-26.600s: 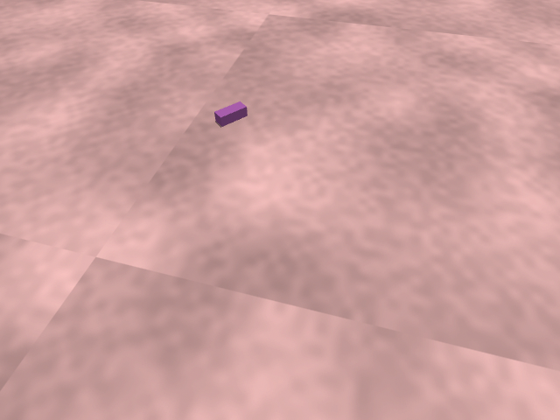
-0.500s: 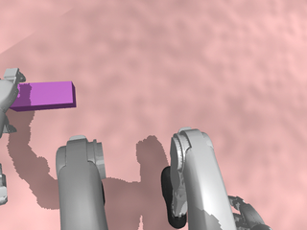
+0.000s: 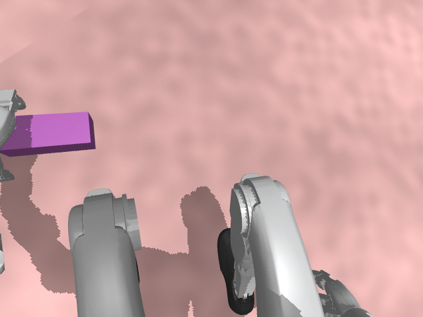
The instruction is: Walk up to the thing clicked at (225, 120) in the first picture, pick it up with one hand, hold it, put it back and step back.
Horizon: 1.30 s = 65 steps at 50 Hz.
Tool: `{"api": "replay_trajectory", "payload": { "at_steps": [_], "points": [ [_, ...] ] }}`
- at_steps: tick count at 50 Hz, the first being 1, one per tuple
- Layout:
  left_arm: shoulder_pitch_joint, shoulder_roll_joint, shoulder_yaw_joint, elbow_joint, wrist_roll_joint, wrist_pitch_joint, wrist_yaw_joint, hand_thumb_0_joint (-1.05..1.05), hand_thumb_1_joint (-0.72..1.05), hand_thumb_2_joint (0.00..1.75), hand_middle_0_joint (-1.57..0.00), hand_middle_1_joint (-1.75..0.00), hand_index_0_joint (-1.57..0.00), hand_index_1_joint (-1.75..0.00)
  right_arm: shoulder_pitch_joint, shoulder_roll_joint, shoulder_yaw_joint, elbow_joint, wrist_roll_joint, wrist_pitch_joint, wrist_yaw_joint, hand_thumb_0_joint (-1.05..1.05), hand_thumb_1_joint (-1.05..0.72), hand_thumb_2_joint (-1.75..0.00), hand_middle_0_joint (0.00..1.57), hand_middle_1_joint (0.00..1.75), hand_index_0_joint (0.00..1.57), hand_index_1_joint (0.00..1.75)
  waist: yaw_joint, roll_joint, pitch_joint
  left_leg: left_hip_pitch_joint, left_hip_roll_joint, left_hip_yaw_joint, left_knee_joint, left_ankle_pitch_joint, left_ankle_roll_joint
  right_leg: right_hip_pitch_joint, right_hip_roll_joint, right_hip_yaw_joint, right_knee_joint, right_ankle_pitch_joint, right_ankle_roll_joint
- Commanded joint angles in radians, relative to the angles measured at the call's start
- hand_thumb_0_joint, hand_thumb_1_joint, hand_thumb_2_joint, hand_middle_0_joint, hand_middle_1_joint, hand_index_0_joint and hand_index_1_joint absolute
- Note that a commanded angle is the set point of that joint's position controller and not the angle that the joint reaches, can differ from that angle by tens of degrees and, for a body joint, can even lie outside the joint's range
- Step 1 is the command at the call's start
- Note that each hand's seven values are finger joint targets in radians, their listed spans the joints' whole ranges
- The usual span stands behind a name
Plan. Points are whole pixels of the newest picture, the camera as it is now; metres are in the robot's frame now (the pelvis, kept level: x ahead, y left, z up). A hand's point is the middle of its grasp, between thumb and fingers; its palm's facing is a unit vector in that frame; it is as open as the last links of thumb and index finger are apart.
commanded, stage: rise first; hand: left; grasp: from above
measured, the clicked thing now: (48, 134) +0.46 +0.32 -0.28
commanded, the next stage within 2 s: approach in 0.98 s
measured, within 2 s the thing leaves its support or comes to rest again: neither
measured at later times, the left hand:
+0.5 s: hand out of the picture +0.42 +0.36 -0.17, palm faces -0.45 -0.09 -0.89, open 14.2 cm
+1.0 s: hand out of the picture +0.42 +0.36 -0.16, palm faces -0.45 -0.09 -0.89, open 14.2 cm
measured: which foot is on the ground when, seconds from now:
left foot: down 0.00-1.00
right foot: down 0.00-1.00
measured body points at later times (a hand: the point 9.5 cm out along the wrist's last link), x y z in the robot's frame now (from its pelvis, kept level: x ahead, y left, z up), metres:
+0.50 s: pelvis +0.00 +0.00 +0.00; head +0.24 +0.10 +0.37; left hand +0.44 +0.36 -0.12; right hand +0.08 -0.27 -0.10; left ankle +0.07 +0.14 -0.28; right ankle +0.09 -0.13 -0.28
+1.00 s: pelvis +0.00 +0.00 +0.00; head +0.23 +0.10 +0.38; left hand +0.44 +0.36 -0.11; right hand +0.08 -0.27 -0.10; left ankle +0.07 +0.14 -0.28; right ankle +0.09 -0.13 -0.28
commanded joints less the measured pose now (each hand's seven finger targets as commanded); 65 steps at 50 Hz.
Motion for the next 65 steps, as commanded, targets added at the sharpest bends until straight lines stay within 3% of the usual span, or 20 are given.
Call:
{"api": "replay_trajectory", "payload": {
  "at_steps": [1, 6, 8, 12, 18, 22, 25, 27, 30, 34, 36, 37, 39, 48, 51, 53, 54, 56, 63, 65],
  "points": [
    [-0.28, 0.301, 0.042, -0.122, -0.016, 0.001, 0.034, 0.0, -0.57, 1.03, -0.07, -1.02, -0.06, -1.03, 0.188, -0.264, -0.067, -0.015, 0.0, -0.005, -0.012, 0.0, -0.91, -0.9, 0.2, 0.3, 0.2, 0.3, 0.0, 0.332, -0.645, 0.55, -0.011, 0.139, -0.251, 0.153, 0.057, 0.234, 0.016, -0.11, -0.239, 0.21, -0.089],
    [-0.274, 0.294, 0.027, -0.099, -0.021, 0.003, 0.026, 0.0, -0.57, 1.03, -0.06, -1.04, -0.06, -1.04, 0.186, -0.263, -0.061, -0.015, -0.002, -0.007, -0.011, 0.0, -0.91, -0.9, 0.2, 0.3, 0.2, 0.3, -0.011, 0.308, -0.63, 0.524, -0.011, 0.138, -0.238, 0.144, 0.06, 0.238, 0.019, -0.106, -0.249, 0.21, -0.088],
    [-0.277, 0.34, 0.057, -0.127, -0.015, -0.001, 0.029, 0.0, -0.58, 1.03, -0.07, -1.02, -0.06, -1.03, 0.191, -0.267, -0.058, -0.017, -0.001, -0.005, -0.014, 0.0, -0.91, -0.9, 0.2, 0.3, 0.2, 0.3, 0.011, 0.334, -0.671, 0.548, -0.011, 0.143, -0.234, 0.172, 0.058, 0.263, 0.018, -0.102, -0.243, 0.23, -0.088],
    [-0.286, 0.31, 0.037, -0.116, -0.02, 0.001, 0.024, 0.0, -0.58, 1.03, -0.06, -1.03, -0.06, -1.03, 0.195, -0.266, -0.056, -0.015, -0.003, -0.001, -0.012, 0.0, -0.91, -0.9, 0.2, 0.3, 0.2, 0.3, -0.008, 0.333, -0.665, 0.554, -0.009, 0.136, -0.235, 0.185, 0.057, 0.25, 0.021, -0.11, -0.238, 0.241, -0.088],
    [-0.28, 0.325, 0.05, -0.136, -0.02, 0.004, 0.02, 0.0, -0.59, 1.05, -0.06, -1.02, -0.05, -1.03, 0.202, -0.272, -0.055, -0.019, -0.004, 0.003, -0.011, 0.0, -0.91, -0.9, 0.2, 0.3, 0.2, 0.3, -0.001, 0.365, -0.686, 0.592, -0.008, 0.132, -0.241, 0.211, 0.054, 0.253, 0.02, -0.115, -0.232, 0.258, -0.088],
    [-0.277, 0.312, 0.03, -0.121, -0.024, 0.006, 0.006, 0.0, -0.57, 1.03, -0.06, -1.04, -0.06, -1.04, 0.198, -0.268, -0.053, -0.025, 0.0, 0.005, -0.007, 0.0, -0.91, -0.9, 0.2, 0.3, 0.2, 0.3, -0.012, 0.343, -0.652, 0.561, -0.008, 0.13, -0.243, 0.193, 0.057, 0.241, 0.02, -0.115, -0.235, 0.248, -0.089],
    [-0.272, 0.34, 0.055, -0.143, -0.026, 0.005, 0.003, 0.0, -0.58, 1.03, -0.06, -1.03, -0.06, -1.04, 0.198, -0.273, -0.054, -0.029, 0.001, 0.004, -0.007, 0.0, -0.91, -0.9, 0.2, 0.3, 0.2, 0.3, 0.007, 0.373, -0.673, 0.586, -0.009, 0.13, -0.253, 0.2, 0.052, 0.242, 0.017, -0.117, -0.225, 0.247, -0.092],
    [-0.276, 0.306, 0.026, -0.136, -0.026, 0.003, -0.002, 0.0, -0.58, 1.03, -0.06, -1.04, -0.06, -1.05, 0.194, -0.266, -0.052, -0.034, 0.003, 0.004, -0.006, 0.0, -0.91, -0.9, 0.2, 0.3, 0.2, 0.3, -0.015, 0.352, -0.644, 0.558, -0.008, 0.132, -0.251, 0.169, 0.055, 0.245, 0.021, -0.114, -0.243, 0.232, -0.091],
    [-0.306, 0.336, 0.046, -0.18, -0.03, -0.002, -0.001, 0.0, -0.59, 1.04, -0.06, -1.04, -0.06, -1.05, 0.202, -0.268, -0.051, -0.028, 0.003, 0.002, -0.008, 0.0, -0.91, -0.9, 0.2, 0.3, 0.2, 0.3, -0.005, 0.369, -0.66, 0.554, -0.011, 0.138, -0.251, 0.174, 0.055, 0.263, 0.018, -0.107, -0.249, 0.237, -0.088],
    [-0.298, 0.31, 0.017, -0.141, -0.028, 0.001, -0.008, 0.0, -0.58, 1.03, -0.07, -1.04, -0.06, -1.05, 0.21, -0.264, -0.051, -0.026, 0.007, 0.004, -0.008, 0.0, -0.91, -0.9, 0.2, 0.3, 0.2, 0.3, -0.025, 0.328, -0.656, 0.544, -0.008, 0.135, -0.24, 0.187, 0.06, 0.273, 0.021, -0.103, -0.258, 0.254, -0.084],
    [-0.304, 0.327, 0.037, -0.157, -0.034, 0.0, -0.007, 0.0, -0.59, 1.04, -0.06, -1.03, -0.05, -1.04, 0.212, -0.271, -0.054, -0.026, 0.007, 0.003, -0.011, 0.0, -0.91, -0.9, 0.2, 0.3, 0.2, 0.3, -0.019, 0.331, -0.664, 0.551, -0.008, 0.13, -0.245, 0.183, 0.058, 0.268, 0.019, -0.11, -0.255, 0.245, -0.085],
    [-0.295, 0.322, 0.027, -0.151, -0.031, 0.001, -0.012, 0.0, -0.59, 1.04, -0.07, -1.03, -0.06, -1.05, 0.21, -0.268, -0.056, -0.027, 0.012, 0.003, -0.011, 0.0, -0.91, -0.9, 0.2, 0.3, 0.2, 0.3, -0.008, 0.348, -0.667, 0.567, -0.007, 0.134, -0.248, 0.185, 0.057, 0.265, 0.019, -0.106, -0.257, 0.244, -0.087],
    [-0.29, 0.288, 0.006, -0.132, -0.029, 0.005, -0.017, 0.0, -0.59, 1.04, -0.06, -1.04, -0.06, -1.05, 0.212, -0.268, -0.053, -0.028, 0.009, 0.003, -0.011, 0.0, -0.91, -0.9, 0.2, 0.3, 0.2, 0.3, -0.023, 0.333, -0.647, 0.564, -0.007, 0.13, -0.249, 0.184, 0.058, 0.26, 0.02, -0.111, -0.26, 0.244, -0.086],
    [-0.296, 0.346, 0.043, -0.138, -0.017, 0.001, -0.003, 0.0, -0.6, 1.04, -0.06, -1.04, -0.05, -1.05, 0.202, -0.269, -0.043, -0.039, 0.014, 0.006, -0.011, 0.0, -0.91, -0.9, 0.2, 0.3, 0.2, 0.3, -0.001, 0.363, -0.668, 0.575, -0.01, 0.134, -0.26, 0.19, 0.054, 0.261, 0.02, -0.111, -0.247, 0.246, -0.091],
    [-0.317, 0.316, 0.015, -0.117, -0.016, 0.0, -0.001, 0.0, -0.59, 1.04, -0.07, -1.03, -0.06, -1.04, 0.2, -0.269, -0.037, -0.037, 0.01, 0.003, -0.011, 0.0, -0.91, -0.9, 0.2, 0.3, 0.2, 0.3, -0.032, 0.345, -0.621, 0.527, -0.011, 0.134, -0.259, 0.148, 0.057, 0.251, 0.021, -0.112, -0.26, 0.22, -0.089],
    [-0.303, 0.344, 0.031, -0.117, -0.016, 0.002, 0.001, 0.0, -0.59, 1.04, -0.07, -1.03, -0.06, -1.04, 0.196, -0.269, -0.038, -0.037, 0.014, 0.001, -0.014, 0.0, -0.91, -0.9, 0.2, 0.3, 0.2, 0.3, -0.011, 0.34, -0.645, 0.542, -0.009, 0.134, -0.256, 0.152, 0.057, 0.251, 0.021, -0.11, -0.258, 0.219, -0.089],
    [-0.307, 0.345, 0.036, -0.114, -0.016, 0.003, 0.002, 0.0, -0.61, 1.11, -0.08, -0.99, -0.04, -1.03, 0.204, -0.272, -0.036, -0.037, 0.01, -0.002, -0.014, 0.0, -0.91, -0.9, 0.2, 0.3, 0.2, 0.3, -0.021, 0.342, -0.642, 0.543, -0.011, 0.134, -0.253, 0.152, 0.058, 0.253, 0.019, -0.111, -0.254, 0.219, -0.088],
    [-0.318, 0.301, 0.002, -0.118, -0.014, 0.005, -0.002, 0.0, -0.55, 1.01, -0.07, -1.06, -0.08, -1.05, 0.204, -0.268, -0.036, -0.033, 0.006, -0.007, -0.012, 0.0, -0.9, -0.9, 0.2, 0.3, 0.2, 0.3, -0.033, 0.353, -0.628, 0.545, -0.011, 0.133, -0.264, 0.144, 0.055, 0.244, 0.019, -0.114, -0.257, 0.214, -0.089],
    [-0.448, 0.174, -0.107, -0.142, -0.024, 0.01, 0.008, 0.0, -0.55, 1.0, -0.07, -1.08, -0.07, -1.07, 0.242, -0.27, -0.04, -0.02, 0.02, -0.023, -0.016, 0.0, -0.91, -0.9, 0.2, 0.3, 0.2, 0.3, -0.094, 0.378, -0.638, 0.582, -0.003, 0.118, -0.264, 0.137, 0.048, 0.2, 0.021, -0.123, -0.264, 0.221, -0.092],
    [-0.493, 0.179, -0.104, -0.155, -0.018, 0.02, 0.028, 0.0, -0.54, 1.0, -0.07, -1.07, -0.07, -1.06, 0.256, -0.278, -0.041, -0.02, 0.018, -0.027, -0.019, 0.0, -0.9, -0.9, 0.2, 0.3, 0.2, 0.3, -0.103, 0.412, -0.667, 0.609, -0.002, 0.117, -0.272, 0.151, 0.044, 0.201, 0.019, -0.131, -0.26, 0.232, -0.091]
  ]
}}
